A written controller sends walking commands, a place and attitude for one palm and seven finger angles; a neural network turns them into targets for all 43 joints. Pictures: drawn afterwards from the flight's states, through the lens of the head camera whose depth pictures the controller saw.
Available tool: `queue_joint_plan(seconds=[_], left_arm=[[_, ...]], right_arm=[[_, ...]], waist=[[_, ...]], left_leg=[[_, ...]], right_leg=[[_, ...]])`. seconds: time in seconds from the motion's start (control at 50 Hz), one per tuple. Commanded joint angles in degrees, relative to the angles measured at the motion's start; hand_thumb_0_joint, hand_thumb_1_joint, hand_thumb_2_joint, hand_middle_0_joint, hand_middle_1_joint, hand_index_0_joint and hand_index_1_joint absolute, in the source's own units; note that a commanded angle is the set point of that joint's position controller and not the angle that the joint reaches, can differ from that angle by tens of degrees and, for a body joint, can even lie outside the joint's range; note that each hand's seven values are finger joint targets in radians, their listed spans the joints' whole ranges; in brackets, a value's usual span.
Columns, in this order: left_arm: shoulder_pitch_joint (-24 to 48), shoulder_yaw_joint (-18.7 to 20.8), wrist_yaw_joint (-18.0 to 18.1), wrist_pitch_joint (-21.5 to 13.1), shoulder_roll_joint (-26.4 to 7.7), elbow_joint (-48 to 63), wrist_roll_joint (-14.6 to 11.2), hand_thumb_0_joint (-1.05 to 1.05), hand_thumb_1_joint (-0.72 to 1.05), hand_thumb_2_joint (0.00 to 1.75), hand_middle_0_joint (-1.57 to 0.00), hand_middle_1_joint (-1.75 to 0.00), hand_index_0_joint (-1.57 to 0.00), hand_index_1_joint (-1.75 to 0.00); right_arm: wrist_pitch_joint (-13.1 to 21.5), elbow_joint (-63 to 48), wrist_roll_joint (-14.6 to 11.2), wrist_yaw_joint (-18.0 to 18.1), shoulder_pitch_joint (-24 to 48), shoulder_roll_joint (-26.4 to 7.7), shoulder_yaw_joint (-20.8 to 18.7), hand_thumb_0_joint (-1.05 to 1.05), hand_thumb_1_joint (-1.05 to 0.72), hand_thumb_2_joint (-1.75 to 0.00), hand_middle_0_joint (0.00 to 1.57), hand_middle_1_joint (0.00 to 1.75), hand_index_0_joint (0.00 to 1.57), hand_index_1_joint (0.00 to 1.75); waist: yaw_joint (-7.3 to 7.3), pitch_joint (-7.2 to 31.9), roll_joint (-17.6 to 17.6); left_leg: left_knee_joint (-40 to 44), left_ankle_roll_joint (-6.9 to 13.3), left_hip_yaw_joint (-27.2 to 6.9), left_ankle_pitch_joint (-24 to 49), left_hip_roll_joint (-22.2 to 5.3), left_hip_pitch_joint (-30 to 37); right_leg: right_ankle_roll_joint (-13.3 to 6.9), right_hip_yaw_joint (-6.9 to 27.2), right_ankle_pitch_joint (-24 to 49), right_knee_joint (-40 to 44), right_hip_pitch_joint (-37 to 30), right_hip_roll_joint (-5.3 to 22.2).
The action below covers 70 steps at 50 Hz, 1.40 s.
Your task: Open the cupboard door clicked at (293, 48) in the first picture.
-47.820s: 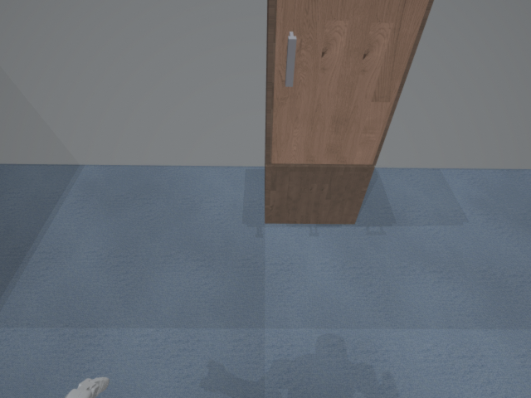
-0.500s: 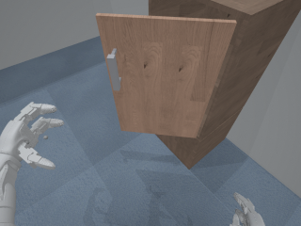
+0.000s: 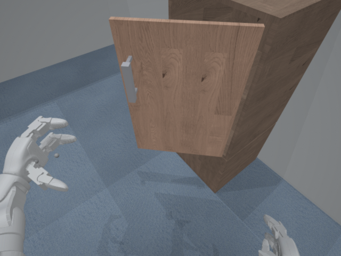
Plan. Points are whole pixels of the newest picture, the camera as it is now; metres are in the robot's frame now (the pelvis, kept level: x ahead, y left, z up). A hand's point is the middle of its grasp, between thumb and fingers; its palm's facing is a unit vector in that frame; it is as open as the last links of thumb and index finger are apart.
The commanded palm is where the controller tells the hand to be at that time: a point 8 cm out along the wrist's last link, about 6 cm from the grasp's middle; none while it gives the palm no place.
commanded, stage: move the hooked fingers beside the handle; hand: left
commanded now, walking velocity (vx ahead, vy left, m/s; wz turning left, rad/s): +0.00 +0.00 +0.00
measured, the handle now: (131, 79) +0.59 +0.17 +0.08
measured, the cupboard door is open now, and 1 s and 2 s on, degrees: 45 45 45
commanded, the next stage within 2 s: none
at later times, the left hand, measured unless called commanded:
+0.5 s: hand (81, 124) +0.39 +0.25 +0.09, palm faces -0.05 -1.00 -0.01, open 14.0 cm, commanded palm +0.36 +0.31 +0.10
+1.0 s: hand (96, 103) +0.47 +0.24 +0.09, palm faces -0.06 -1.00 +0.01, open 14.0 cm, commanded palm +0.45 +0.29 +0.09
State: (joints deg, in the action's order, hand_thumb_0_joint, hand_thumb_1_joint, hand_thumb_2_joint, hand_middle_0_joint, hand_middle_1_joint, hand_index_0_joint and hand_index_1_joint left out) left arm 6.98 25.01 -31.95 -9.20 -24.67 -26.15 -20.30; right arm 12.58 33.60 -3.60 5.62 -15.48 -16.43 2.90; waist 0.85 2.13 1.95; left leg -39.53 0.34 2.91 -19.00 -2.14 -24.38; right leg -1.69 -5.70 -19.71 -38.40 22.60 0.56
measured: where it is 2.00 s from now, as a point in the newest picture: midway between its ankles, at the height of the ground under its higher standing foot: outside the picture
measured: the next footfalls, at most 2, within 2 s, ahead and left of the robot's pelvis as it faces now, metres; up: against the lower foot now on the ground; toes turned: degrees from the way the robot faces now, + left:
none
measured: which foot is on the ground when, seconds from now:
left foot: down 0.00-1.00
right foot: down 0.00-1.00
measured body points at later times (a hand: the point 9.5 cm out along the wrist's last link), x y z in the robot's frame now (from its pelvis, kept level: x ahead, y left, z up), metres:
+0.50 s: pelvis +0.00 +0.00 +0.00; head +0.06 +0.00 +0.44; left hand +0.39 +0.31 +0.10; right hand +0.09 -0.27 -0.11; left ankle +0.01 +0.12 -0.72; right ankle +0.00 -0.10 -0.72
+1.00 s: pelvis +0.01 +0.01 -0.01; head +0.09 +0.02 +0.43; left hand +0.46 +0.29 +0.10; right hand +0.06 -0.26 -0.12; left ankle +0.01 +0.12 -0.72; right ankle +0.00 -0.10 -0.72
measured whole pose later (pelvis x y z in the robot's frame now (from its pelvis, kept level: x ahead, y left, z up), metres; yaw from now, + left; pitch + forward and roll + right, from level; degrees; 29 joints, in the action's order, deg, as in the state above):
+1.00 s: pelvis +0.01 +0.01 -0.01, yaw -1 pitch +13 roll -1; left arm 44.3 24.0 -26.5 -15.7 -32.0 -62.9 -10.3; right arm 2.6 36.1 -2.1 3.3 -20.4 -16.6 2.7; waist -5.7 3.1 0.3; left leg -44.9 1.2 3.6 -21.3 -2.6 -36.4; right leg -1.0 -4.7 -20.9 -42.6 34.5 0.3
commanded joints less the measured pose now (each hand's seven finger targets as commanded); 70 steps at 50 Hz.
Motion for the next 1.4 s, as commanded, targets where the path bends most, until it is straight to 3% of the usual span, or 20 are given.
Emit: queue_joint_plan(seconds=[0.0, 0.06, 0.18, 0.26, 0.36, 0.44, 0.5, 0.54, 0.56, 0.64, 0.72, 0.78, 0.94, 1.02, 1.08, 1.14, 1.2, 1.28, 1.34, 1.38], left_arm=[[23.3, 2.7, 0.7, -4.3, -15.9, 9.5, -0.7, 0.00, -0.50, 0.30, -0.30, -1.20, -0.30, -1.20], [27.1, 3.3, 1.4, -4.8, -18.0, 6.5, 0.3, 0.00, -0.50, 0.30, -0.30, -1.20, -0.30, -1.20], [30.9, 3.5, 1.8, -5.6, -19.3, 0.9, 1.8, 0.00, -0.50, 0.30, -0.30, -1.20, -0.30, -1.20], [34.2, 2.9, 1.7, -5.0, -19.4, -6.0, 2.0, 0.00, -0.50, 0.30, -0.30, -1.20, -0.30, -1.20], [36.2, 3.9, 2.2, -6.0, -21.4, -6.8, 3.1, 0.00, -0.50, 0.30, -0.30, -1.20, -0.30, -1.20], [40.7, 2.7, 2.9, -7.6, -20.6, -7.1, 3.7, 0.00, -0.50, 0.30, -0.30, -1.20, -0.30, -1.20], [40.3, 4.2, 3.2, -8.5, -21.9, -6.9, 3.9, 0.00, -0.50, 0.30, -0.30, -1.20, -0.30, -1.20], [44.0, 0.8, 3.5, -8.9, -18.9, -5.8, 4.5, 0.00, -0.50, 0.30, -0.30, -1.20, -0.30, -1.20], [44.4, 0.4, 3.5, -8.5, -18.3, -7.2, 4.2, 0.00, -0.50, 0.30, -0.30, -1.20, -0.30, -1.20], [46.6, 2.2, 4.5, -7.6, -20.9, -14.0, 5.5, 0.00, -0.50, 0.30, -0.30, -1.20, -0.30, -1.20], [51.1, 1.6, 5.2, -8.7, -21.7, -15.4, 6.7, 0.00, -0.50, 0.30, -0.30, -1.20, -0.30, -1.20], [54.2, 1.7, 5.6, -10.1, -22.3, -16.7, 7.3, 0.00, -0.50, 0.30, -0.30, -1.20, -0.30, -1.20], [60.8, 1.2, 5.3, -10.1, -24.0, -27.5, 9.0, 0.00, -0.50, 0.30, -0.30, -1.20, -0.30, -1.20], [65.6, 0.9, 5.7, -11.2, -25.3, -27.5, 10.1, 0.00, -0.50, 0.30, -0.30, -1.20, -0.30, -1.20], [68.8, 3.7, 5.9, -12.1, -29.6, -27.8, 10.2, 0.00, -0.50, 0.30, -0.30, -1.20, -0.30, -1.20], [70.6, 2.3, 5.4, -11.6, -29.0, -30.2, 10.8, 0.00, -0.50, 0.30, -0.30, -1.20, -0.30, -1.20], [70.5, 3.9, 5.2, -11.3, -31.8, -30.5, 11.7, 0.00, -0.50, 0.30, -0.30, -1.20, -0.30, -1.20], [70.6, 2.5, 5.2, -10.9, -29.5, -30.9, 11.8, 0.00, -0.50, 0.30, -0.30, -1.20, -0.30, -1.20], [71.0, 3.1, 5.7, -10.1, -30.1, -33.0, 11.6, 0.00, -0.50, 0.30, -0.30, -1.20, -0.30, -1.20], [73.1, 3.1, 6.2, -10.0, -30.4, -33.6, 12.0, 0.00, -0.50, 0.30, -0.30, -1.20, -0.30, -1.20]], right_arm=[[2.8, -6.4, -0.1, 1.5, 2.4, -7.9, -3.0, 0.00, -0.90, -0.90, 0.20, 0.30, 0.20, 0.30], [2.5, -5.8, 0.2, 1.8, 1.6, -8.4, -3.0, 0.00, -0.90, -0.90, 0.20, 0.30, 0.20, 0.30], [1.6, -5.1, 0.4, 1.4, 0.2, -8.4, -3.1, 0.00, -0.90, -0.90, 0.20, 0.30, 0.20, 0.30], [0.4, -4.9, 0.4, 0.9, -1.0, -8.9, -3.0, 0.00, -0.90, -0.90, 0.20, 0.30, 0.20, 0.30], [-1.1, -5.4, 0.6, 0.2, -2.9, -9.3, -3.7, 0.00, -0.90, -0.90, 0.20, 0.30, 0.20, 0.30], [-2.1, -4.9, 0.5, -0.1, -4.3, -9.3, -4.0, 0.00, -0.90, -0.90, 0.20, 0.30, 0.20, 0.30], [-2.7, -4.6, 0.8, -0.3, -5.5, -9.4, -4.4, 0.00, -0.90, -0.90, 0.20, 0.30, 0.20, 0.30], [-3.1, -4.2, 0.7, -0.4, -5.8, -9.0, -4.4, 0.00, -0.90, -0.90, 0.20, 0.30, 0.20, 0.30], [-3.3, -4.1, 0.9, -0.4, -6.3, -9.2, -4.3, 0.00, -0.90, -0.90, 0.20, 0.30, 0.20, 0.30], [-4.8, -2.9, 0.9, -0.4, -7.4, -9.8, -4.4, 0.00, -0.90, -0.90, 0.20, 0.30, 0.20, 0.30], [-5.7, -3.0, 1.2, -0.8, -8.2, -9.7, -4.2, 0.00, -0.90, -0.90, 0.20, 0.30, 0.20, 0.30], [-6.5, -2.6, 1.5, -1.1, -9.2, -9.7, -4.3, 0.00, -0.90, -0.90, 0.20, 0.30, 0.20, 0.30], [-8.7, -1.2, 1.7, -1.3, -11.2, -10.5, -4.1, 0.00, -0.90, -0.90, 0.20, 0.30, 0.20, 0.30], [-9.5, -0.9, 2.0, -1.4, -12.3, -10.5, -4.0, 0.00, -0.90, -0.90, 0.20, 0.30, 0.20, 0.30], [-10.3, -0.5, 2.3, -1.4, -13.9, -11.0, -4.1, 0.00, -0.90, -0.90, 0.20, 0.30, 0.20, 0.30], [-11.0, -0.1, 2.2, -1.4, -14.5, -10.9, -4.0, 0.00, -0.90, -0.90, 0.20, 0.30, 0.20, 0.30], [-11.8, -0.1, 2.4, -1.6, -16.0, -11.2, -4.2, 0.00, -0.90, -0.90, 0.20, 0.30, 0.20, 0.30], [-12.9, -0.2, 2.8, -2.0, -17.1, -11.1, -4.3, 0.00, -0.90, -0.90, 0.20, 0.30, 0.20, 0.30], [-13.7, -0.1, 2.8, -2.1, -18.1, -11.4, -4.4, 0.00, -0.90, -0.90, 0.20, 0.30, 0.20, 0.30], [-14.1, -0.1, 2.9, -2.1, -18.5, -11.5, -4.3, 0.00, -0.90, -0.90, 0.20, 0.30, 0.20, 0.30]], waist=[[-2.53, 9.6, 2.5], [-2.62, 10.8, 0.7], [-2.22, 16.3, 2.5], [-2.55, 13.3, -0.2], [-2.24, 17.3, 0.9], [-3.62, 17.9, 2.2], [-2.91, 21.2, 2.8], [-4.12, 21.4, 5.5], [-4.38, 20.8, 3.4], [-5.05, 18.0, 0.3], [-5.07, 20.9, 4.0], [-5.54, 23.0, 3.4], [-7.59, 19.9, 1.8], [-8.52, 23.3, 5.2], [-8.74, 27.5, 3.3], [-9.90, 26.6, 5.3], [-9.41, 28.5, 6.4], [-9.58, 28.6, 8.5], [-10.52, 26.7, 4.2], [-10.93, 26.3, 5.5]], left_leg=[[5.0, 1.4, -3.4, 7.3, 2.1, 6.3], [4.5, 1.5, -3.6, 6.4, 2.0, 5.7], [3.7, 1.4, -3.6, 10.1, 2.1, 5.8], [3.4, 1.4, -3.5, 9.2, 2.1, 2.7], [2.6, 1.5, -3.1, 12.7, 2.0, 3.0], [2.3, 1.5, -3.0, 12.7, 1.8, 3.5], [1.8, 1.6, -3.1, 16.5, 1.8, 5.2], [1.7, 1.4, -3.3, 17.6, 1.6, 7.3], [1.4, 1.6, -3.4, 18.4, 1.5, 7.1], [1.7, 1.6, -3.5, 15.3, 1.4, 3.5], [1.0, 1.4, -3.6, 17.0, 1.4, 4.8], [0.0, 1.3, -4.0, 19.6, 1.1, 5.9], [-1.2, 1.7, -3.8, 15.0, 1.0, 0.9], [-2.5, 1.6, -4.1, 16.3, 0.9, 2.3], [-3.5, 1.8, -4.5, 18.4, 0.8, 1.7], [-4.1, 1.9, -4.0, 17.8, 0.9, 0.6], [-4.7, 1.9, -4.3, 20.3, 0.7, 1.2], [-5.3, 1.5, -4.6, 24.3, 0.3, 3.6], [-5.1, 1.9, -4.5, 21.8, 0.2, 1.0], [-5.2, 1.9, -4.4, 21.5, 0.2, 0.9]], right_leg=[[0.8, 4.6, 8.5, 6.9, 0.4, -1.0], [0.7, 5.2, 6.9, 6.8, 0.1, -0.9], [0.5, 4.8, 12.1, 4.8, -2.3, -0.8], [0.6, 4.9, 11.9, 4.5, -1.1, -0.9], [0.4, 4.6, 16.0, 2.9, -2.1, -1.2], [0.7, 4.6, 16.0, 2.8, -0.2, -1.5], [0.4, 4.5, 19.5, 1.9, -1.6, -1.7], [0.4, 4.0, 19.2, 2.0, 0.9, -1.7], [0.3, 3.9, 19.9, 1.7, 1.0, -2.0], [0.7, 3.6, 17.9, 2.0, 2.2, -1.8], [0.4, 3.8, 18.4, 1.1, 2.7, -1.8], [0.4, 3.7, 20.0, 0.3, 3.3, -2.2], [0.8, 4.0, 17.0, 0.0, 6.6, -2.1], [0.8, 4.2, 17.0, -0.9, 8.3, -2.3], [0.9, 4.6, 19.3, -1.8, 6.1, -2.6], [1.1, 4.8, 19.4, -1.8, 7.4, -2.6], [1.0, 4.6, 21.0, -2.3, 7.3, -2.8], [0.8, 3.8, 21.7, -2.6, 10.0, -3.2], [1.2, 3.9, 20.9, -2.0, 9.7, -3.4], [1.1, 3.8, 20.5, -2.1, 10.8, -3.5]])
